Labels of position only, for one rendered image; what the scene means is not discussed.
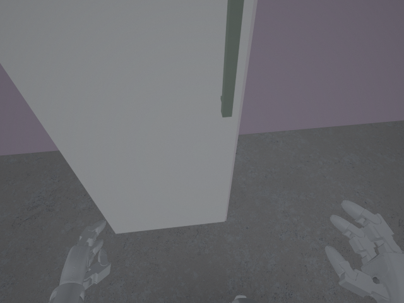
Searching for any fridge door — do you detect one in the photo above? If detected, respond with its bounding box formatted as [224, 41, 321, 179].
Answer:
[0, 0, 254, 234]

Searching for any robot left hand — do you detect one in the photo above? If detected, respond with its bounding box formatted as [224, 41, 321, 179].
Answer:
[59, 219, 111, 290]

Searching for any robot left forearm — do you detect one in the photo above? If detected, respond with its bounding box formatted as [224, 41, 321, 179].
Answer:
[48, 283, 85, 303]

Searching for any robot right hand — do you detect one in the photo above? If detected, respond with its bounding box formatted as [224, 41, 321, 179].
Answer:
[325, 200, 404, 303]

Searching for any handle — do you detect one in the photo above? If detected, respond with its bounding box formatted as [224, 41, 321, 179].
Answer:
[220, 0, 244, 117]

